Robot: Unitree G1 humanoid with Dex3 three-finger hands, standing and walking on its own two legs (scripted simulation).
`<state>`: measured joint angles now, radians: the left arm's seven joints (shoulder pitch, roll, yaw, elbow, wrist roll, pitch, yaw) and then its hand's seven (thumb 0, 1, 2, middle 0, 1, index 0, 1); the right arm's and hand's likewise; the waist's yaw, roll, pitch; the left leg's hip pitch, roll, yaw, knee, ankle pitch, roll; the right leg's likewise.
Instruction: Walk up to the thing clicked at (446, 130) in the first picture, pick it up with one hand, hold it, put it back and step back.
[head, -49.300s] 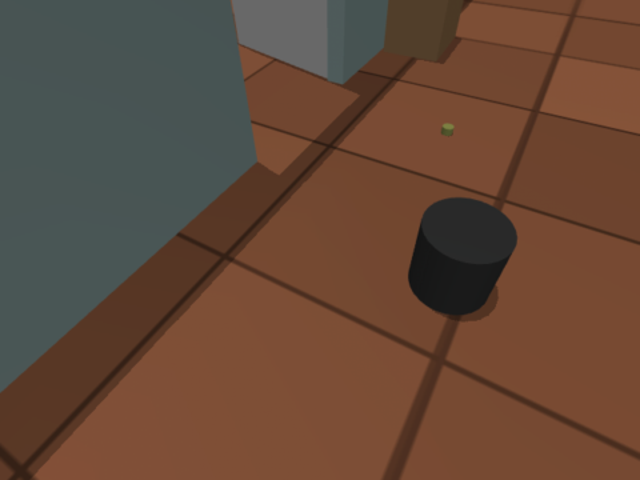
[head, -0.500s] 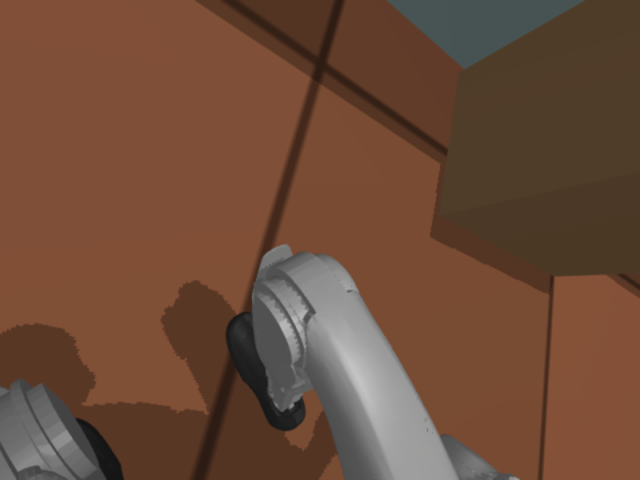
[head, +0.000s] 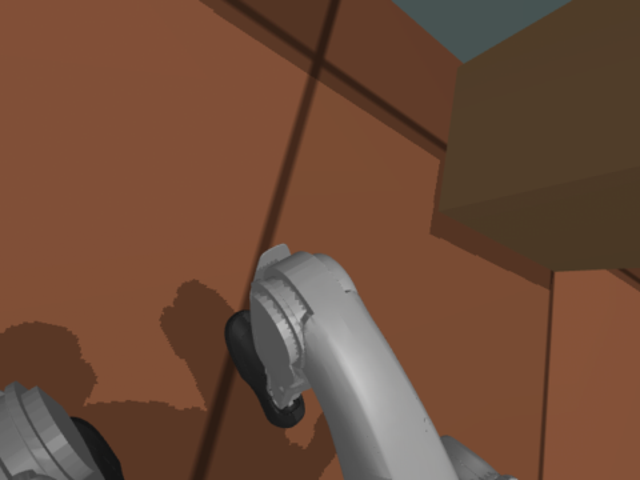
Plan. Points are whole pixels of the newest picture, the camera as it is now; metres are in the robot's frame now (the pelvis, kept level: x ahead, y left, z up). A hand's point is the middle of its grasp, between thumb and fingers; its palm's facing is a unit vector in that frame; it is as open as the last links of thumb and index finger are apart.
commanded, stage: close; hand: left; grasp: from above
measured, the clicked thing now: out of the picture +0.50 +0.31 -0.29
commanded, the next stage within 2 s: settle in 0.38 s
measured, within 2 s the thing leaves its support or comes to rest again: leaves its support in 0.84 s
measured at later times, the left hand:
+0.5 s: hand out of the picture +0.48 +0.30 -0.27, palm faces -0.43 -0.17 -0.88, open 7.5 cm
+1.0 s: hand out of the picture +0.48 +0.32 -0.23, palm faces -0.39 -0.15 -0.91, open 7.2 cm
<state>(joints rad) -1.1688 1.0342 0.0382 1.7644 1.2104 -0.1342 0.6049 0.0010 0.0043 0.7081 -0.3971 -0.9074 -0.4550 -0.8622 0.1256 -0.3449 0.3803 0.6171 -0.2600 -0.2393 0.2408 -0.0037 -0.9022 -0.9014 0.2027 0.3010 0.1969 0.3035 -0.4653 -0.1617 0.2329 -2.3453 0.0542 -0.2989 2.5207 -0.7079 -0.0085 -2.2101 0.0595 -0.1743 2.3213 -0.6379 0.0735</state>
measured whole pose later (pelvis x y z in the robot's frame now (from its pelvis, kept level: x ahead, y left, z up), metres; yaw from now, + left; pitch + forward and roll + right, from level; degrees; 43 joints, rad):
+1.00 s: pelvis +0.01 +0.00 +0.01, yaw +2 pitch +32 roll -14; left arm -1.08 0.91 0.05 1.50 1.19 -0.07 0.46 -0.03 0.25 0.32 -0.67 -0.60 -0.96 -0.58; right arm 0.19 -0.34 0.27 0.64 -0.21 -0.17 0.25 0.00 -0.91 -0.90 0.20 0.30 0.20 0.30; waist -0.39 -0.09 0.12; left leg -2.36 0.04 -0.27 2.49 -0.71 -0.01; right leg -2.24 0.04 -0.15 2.32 -0.66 0.06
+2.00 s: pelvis -0.01 -0.01 +0.07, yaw +10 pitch +35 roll -7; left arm -0.84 0.63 -0.05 1.01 1.07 -0.03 0.06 0.01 0.29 0.35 -0.56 -0.70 -0.89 -0.69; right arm 0.21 -0.29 0.02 0.64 -0.05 0.08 0.07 0.00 -0.91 -0.90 0.21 0.30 0.20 0.30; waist -0.18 0.04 -0.13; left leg -2.19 0.03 -0.11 2.20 -0.63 0.01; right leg -2.11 -0.02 -0.04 2.14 -0.64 0.04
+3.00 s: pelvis +0.04 +0.00 +0.38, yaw +15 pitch +14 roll -1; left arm -0.38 0.38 -0.19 0.86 1.00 0.03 0.13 0.00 0.32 0.26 -0.60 -0.64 -0.95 -0.62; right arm 0.25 -0.24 -0.04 0.75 0.04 -0.02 -0.07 0.00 -0.91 -0.90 0.20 0.30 0.20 0.30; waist -0.07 0.04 -0.12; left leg -0.88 0.05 0.00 1.07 -0.43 -0.01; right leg -0.86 -0.02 -0.01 1.04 -0.43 0.02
